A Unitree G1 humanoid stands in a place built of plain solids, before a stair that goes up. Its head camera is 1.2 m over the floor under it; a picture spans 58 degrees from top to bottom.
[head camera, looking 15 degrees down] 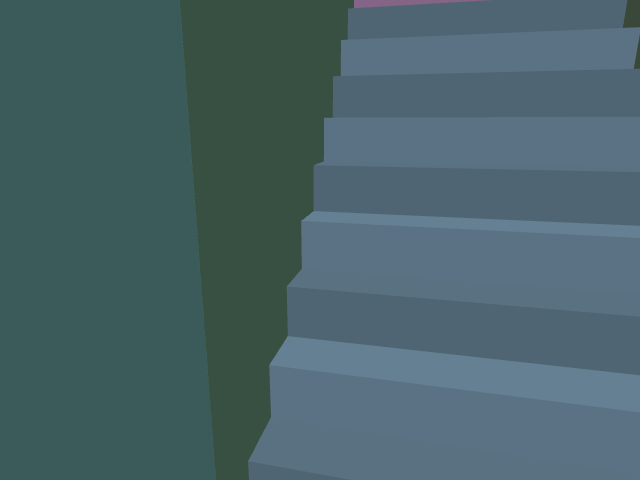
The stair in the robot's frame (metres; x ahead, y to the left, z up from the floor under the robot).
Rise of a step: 0.20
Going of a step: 0.21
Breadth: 1.43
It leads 13 degrees to the right of straight ahead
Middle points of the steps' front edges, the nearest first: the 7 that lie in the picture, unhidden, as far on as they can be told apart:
1.15 -0.52 0.41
1.35 -0.57 0.62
1.56 -0.62 0.82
1.77 -0.67 1.03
1.97 -0.72 1.23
2.18 -0.76 1.44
2.39 -0.81 1.64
